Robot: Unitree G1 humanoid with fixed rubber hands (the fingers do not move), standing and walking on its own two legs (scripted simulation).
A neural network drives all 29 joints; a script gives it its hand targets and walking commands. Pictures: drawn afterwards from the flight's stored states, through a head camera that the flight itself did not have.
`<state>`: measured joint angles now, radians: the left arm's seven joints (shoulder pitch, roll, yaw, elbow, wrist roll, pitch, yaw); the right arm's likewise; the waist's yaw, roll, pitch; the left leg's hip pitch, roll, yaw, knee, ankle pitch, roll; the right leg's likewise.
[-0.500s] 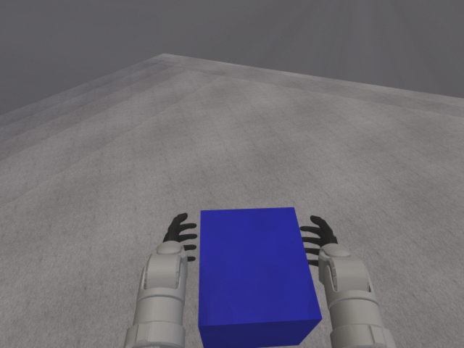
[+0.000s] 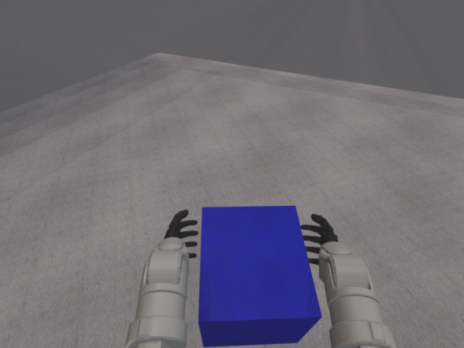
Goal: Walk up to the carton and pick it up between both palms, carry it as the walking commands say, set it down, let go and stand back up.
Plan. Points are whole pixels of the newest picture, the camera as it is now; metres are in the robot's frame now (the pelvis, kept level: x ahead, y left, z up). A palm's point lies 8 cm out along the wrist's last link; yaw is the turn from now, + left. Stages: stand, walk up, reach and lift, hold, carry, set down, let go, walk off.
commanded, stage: reach and lift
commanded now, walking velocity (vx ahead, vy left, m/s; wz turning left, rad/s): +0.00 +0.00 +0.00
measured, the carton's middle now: (250, 275) +0.31 +0.00 -0.04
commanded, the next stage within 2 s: hold in 0.06 s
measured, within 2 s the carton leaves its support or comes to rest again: neither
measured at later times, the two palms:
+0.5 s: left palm (173, 248) +0.30 +0.14 +0.06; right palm (328, 252) +0.29 -0.14 +0.05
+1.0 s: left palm (173, 249) +0.30 +0.14 +0.06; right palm (328, 253) +0.29 -0.14 +0.05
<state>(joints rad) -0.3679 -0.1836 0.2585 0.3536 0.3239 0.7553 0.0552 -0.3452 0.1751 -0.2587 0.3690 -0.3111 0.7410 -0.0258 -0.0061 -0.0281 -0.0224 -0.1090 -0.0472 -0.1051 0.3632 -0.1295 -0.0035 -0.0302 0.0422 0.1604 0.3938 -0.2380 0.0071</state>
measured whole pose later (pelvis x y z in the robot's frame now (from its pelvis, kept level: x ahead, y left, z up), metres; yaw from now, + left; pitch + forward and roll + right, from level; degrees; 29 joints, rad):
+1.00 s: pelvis +0.00 +0.00 +0.00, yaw +0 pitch -7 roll +0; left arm -0.33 -0.17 0.23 0.30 0.30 0.76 0.04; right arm -0.32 0.17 -0.22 0.33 -0.29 0.75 -0.03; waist 0.00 -0.02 -0.01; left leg -0.10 -0.04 -0.10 0.36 -0.14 0.00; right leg -0.03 0.04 0.15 0.40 -0.24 0.00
